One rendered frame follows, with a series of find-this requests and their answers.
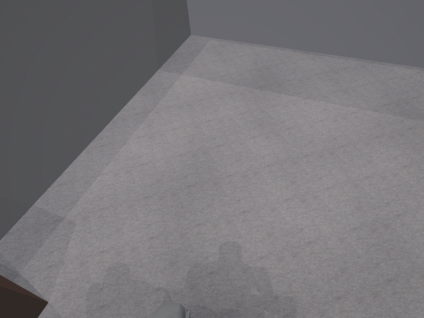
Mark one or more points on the left robot thigh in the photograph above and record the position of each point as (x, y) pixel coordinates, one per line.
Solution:
(171, 310)

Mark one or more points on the cabinet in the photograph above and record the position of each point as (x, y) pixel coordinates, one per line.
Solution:
(17, 302)

